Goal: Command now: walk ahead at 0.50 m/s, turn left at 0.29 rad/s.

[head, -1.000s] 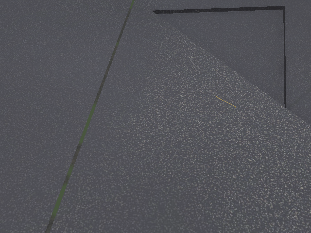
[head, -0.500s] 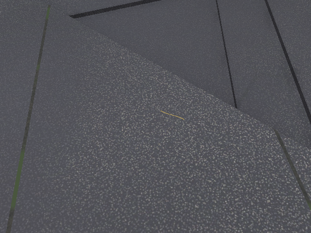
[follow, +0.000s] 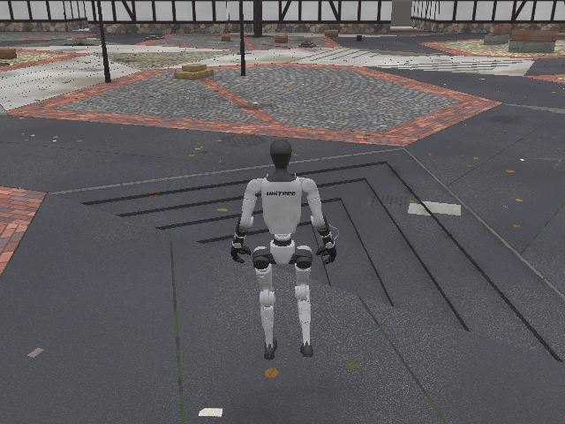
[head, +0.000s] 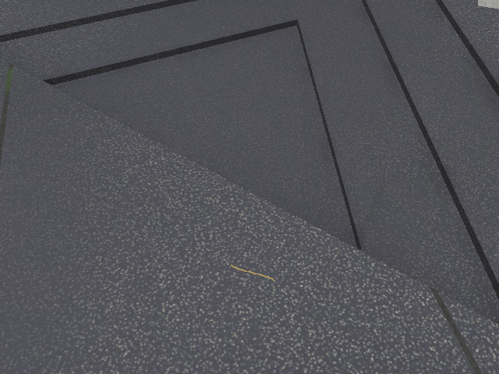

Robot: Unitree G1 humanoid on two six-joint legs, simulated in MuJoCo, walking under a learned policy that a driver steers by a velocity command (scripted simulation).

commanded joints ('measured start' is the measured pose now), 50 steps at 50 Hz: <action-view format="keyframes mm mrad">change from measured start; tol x32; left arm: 1 -14 85 28 -97 13 -21 7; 13 -331 73 22 -183 -16 -44 -17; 19 131 225 85 -88 -6 -32 -1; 50 31 126 39 56 -22 140 45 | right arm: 1 6 -109 -22 -70 3 -7 -11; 50 -190 -126 -36 -159 -32 79 -62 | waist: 1 24 98 -57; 16 39 155 -76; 19 82 -301 -352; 24 19 -75 19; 42 -39 165 -459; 50 46 154 -114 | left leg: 1 186 251 -356 -213 151 190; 15 178 216 -420 -44 128 99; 21 -503 128 -129 853 -288 -62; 38 -46 85 43 78 84 -16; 41 582 557 -426 101 1042 292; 50 15 374 -78 -166 116 167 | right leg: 1 -187 -73 25 -108 50 28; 16 231 12 17 -759 299 8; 19 848 -462 725 -792 40 -269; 27 284 -247 41 -907 751 -171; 38 372 -238 -101 -676 746 -99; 40 176 -113 -162 -333 375 1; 41 -37 -35 -61 -80 -388 70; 50 41 -72 -41 -94 -111 121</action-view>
